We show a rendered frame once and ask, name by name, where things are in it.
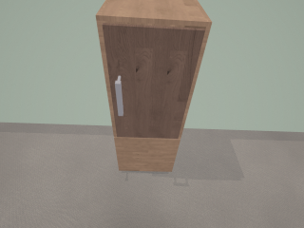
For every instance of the cupboard door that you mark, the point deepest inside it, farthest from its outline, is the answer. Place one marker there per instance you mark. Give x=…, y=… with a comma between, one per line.
x=157, y=65

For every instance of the handle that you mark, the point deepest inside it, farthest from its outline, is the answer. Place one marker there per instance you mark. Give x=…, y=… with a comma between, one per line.
x=119, y=96

